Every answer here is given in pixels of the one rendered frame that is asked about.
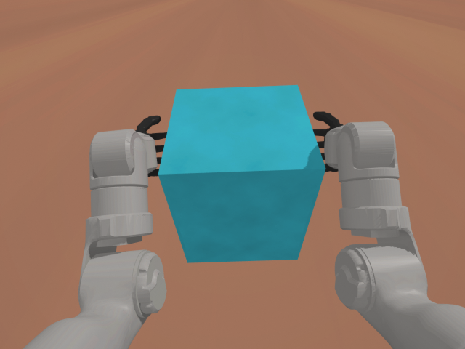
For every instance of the carton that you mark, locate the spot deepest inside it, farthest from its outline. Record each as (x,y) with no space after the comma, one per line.
(241,170)

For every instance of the left robot upper arm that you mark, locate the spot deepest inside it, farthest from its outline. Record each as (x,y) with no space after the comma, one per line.
(118,291)

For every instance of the right robot upper arm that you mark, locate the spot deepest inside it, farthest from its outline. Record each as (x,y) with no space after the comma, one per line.
(386,284)

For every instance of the right robot forearm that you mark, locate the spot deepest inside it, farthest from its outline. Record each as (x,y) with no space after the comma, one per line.
(365,155)

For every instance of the robot left hand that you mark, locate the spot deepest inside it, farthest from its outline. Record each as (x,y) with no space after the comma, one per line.
(143,127)

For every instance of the left robot forearm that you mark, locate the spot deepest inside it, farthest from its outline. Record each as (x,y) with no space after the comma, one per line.
(119,164)

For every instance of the robot right hand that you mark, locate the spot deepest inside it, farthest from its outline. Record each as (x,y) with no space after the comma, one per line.
(333,123)

